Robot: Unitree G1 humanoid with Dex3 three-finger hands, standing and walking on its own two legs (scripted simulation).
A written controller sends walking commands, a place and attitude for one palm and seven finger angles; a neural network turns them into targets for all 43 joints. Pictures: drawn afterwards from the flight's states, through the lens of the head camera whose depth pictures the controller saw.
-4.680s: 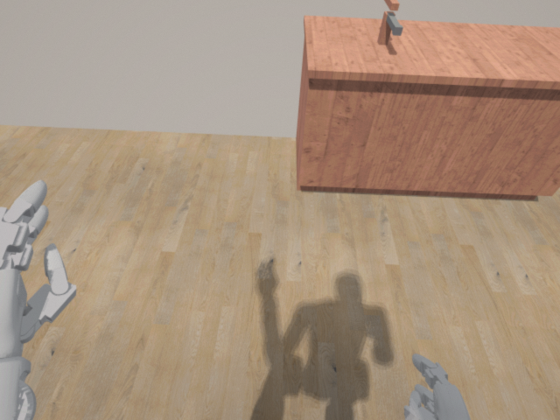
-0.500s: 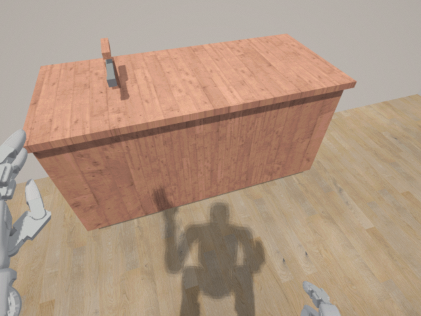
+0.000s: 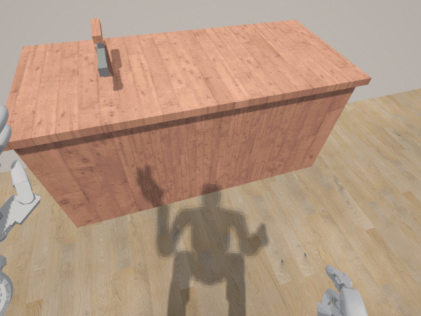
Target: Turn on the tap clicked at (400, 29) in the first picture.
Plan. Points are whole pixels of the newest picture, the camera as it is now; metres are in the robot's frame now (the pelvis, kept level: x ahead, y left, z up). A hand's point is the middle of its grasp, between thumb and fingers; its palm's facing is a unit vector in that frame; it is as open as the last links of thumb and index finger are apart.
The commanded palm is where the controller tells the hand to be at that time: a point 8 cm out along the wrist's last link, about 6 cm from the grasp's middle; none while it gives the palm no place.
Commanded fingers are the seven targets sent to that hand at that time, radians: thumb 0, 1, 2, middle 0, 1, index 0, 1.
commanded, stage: take the last steps up to it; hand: left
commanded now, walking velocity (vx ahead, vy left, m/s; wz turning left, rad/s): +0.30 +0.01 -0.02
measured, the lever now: (103, 70) +0.75 +0.37 +0.05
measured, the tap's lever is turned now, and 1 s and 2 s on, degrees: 0 0 0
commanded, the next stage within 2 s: come to a stop and stand still in 1.40 s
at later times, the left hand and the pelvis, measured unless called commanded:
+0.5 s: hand (94, 142) +0.32 +0.20 +0.19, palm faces +0.40 -0.81 -0.44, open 7.4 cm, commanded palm +0.26 +0.25 +0.19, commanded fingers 0.00 0.90 0.90 -0.20 -0.30 -0.20 -0.30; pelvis +0.11 -0.03 +0.01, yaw +0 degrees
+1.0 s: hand (121, 100) +0.43 +0.19 +0.19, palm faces +0.43 -0.79 -0.45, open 7.4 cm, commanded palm +0.37 +0.24 +0.19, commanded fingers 0.00 0.90 0.90 -0.20 -0.30 -0.20 -0.30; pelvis +0.22 -0.04 +0.00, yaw +0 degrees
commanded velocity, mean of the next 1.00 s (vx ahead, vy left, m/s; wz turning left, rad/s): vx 0.28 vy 0.04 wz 0.02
